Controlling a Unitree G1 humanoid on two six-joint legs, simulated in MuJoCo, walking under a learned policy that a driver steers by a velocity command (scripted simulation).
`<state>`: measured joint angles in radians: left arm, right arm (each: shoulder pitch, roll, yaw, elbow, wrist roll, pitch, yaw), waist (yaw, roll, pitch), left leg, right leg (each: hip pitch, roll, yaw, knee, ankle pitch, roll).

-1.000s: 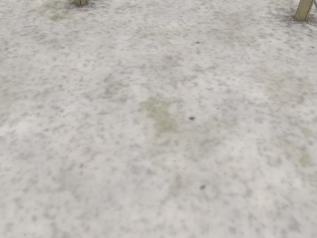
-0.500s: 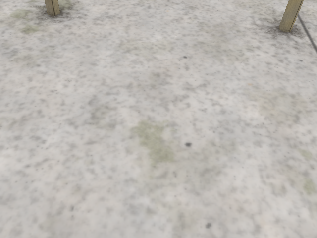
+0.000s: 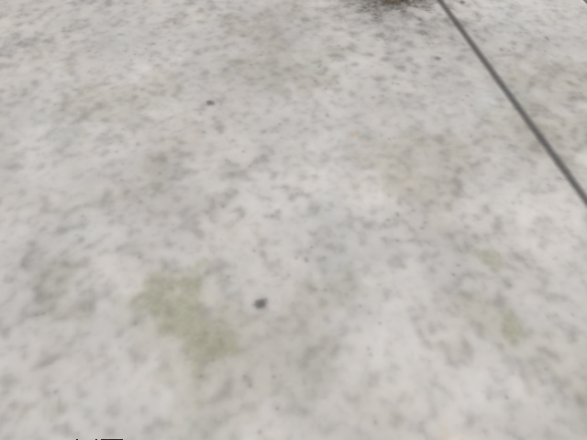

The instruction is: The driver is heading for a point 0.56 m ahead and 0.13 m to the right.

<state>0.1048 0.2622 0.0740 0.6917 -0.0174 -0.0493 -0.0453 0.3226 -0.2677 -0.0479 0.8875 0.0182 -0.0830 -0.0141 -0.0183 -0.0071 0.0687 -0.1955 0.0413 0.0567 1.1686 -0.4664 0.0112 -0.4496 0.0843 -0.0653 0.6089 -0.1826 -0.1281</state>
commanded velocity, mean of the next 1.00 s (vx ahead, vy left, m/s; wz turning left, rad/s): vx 0.43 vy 0.00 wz -0.50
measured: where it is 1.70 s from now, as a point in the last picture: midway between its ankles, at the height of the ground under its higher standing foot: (337, 384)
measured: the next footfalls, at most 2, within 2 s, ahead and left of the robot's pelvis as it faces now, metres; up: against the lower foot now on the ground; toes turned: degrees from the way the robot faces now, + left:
left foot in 0.40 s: +0.43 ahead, +0.12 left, +0.00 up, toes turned -18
right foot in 0.88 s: +0.55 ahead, -0.22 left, +0.00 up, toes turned -30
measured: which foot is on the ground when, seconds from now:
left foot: up 0.00-0.38, down 0.40-0.90, up 0.92-1.00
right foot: down 0.00-0.40, up 0.42-0.86, down 0.88-1.00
